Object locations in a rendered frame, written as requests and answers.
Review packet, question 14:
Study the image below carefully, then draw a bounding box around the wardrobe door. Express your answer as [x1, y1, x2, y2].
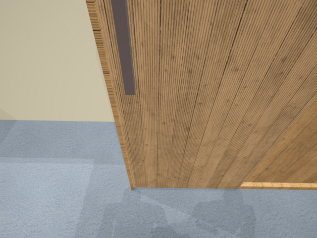
[96, 0, 317, 189]
[244, 98, 317, 183]

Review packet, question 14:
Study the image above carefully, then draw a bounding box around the handle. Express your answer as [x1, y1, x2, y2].
[111, 0, 136, 95]

